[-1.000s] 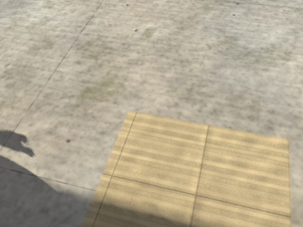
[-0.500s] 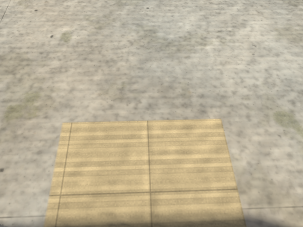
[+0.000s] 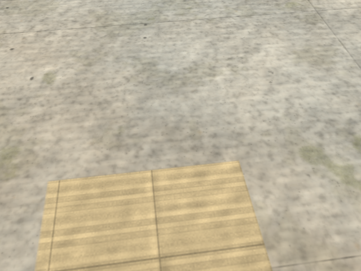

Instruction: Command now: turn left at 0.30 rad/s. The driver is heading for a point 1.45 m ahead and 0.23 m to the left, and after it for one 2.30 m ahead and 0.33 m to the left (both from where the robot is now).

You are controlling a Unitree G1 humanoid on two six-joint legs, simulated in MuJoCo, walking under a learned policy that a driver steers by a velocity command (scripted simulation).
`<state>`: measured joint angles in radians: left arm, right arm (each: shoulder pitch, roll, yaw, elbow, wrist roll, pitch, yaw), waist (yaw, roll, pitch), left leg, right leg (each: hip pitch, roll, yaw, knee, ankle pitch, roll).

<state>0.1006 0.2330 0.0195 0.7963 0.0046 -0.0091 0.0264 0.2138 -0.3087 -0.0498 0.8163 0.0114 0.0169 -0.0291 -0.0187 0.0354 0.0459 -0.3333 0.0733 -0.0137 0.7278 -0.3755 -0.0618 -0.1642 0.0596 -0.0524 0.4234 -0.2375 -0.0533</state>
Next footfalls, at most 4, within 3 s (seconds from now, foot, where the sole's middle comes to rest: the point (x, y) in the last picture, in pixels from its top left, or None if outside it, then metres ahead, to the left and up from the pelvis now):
0.10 left None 0.04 0.13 -0.78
0.58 right None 0.13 -0.09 -0.78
0.92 left None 0.01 0.13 -0.78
1.48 right None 0.10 -0.14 -0.78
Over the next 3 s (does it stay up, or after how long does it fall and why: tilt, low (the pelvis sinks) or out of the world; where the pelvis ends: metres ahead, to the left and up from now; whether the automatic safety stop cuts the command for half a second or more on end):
stays up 0.81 0.11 -0.01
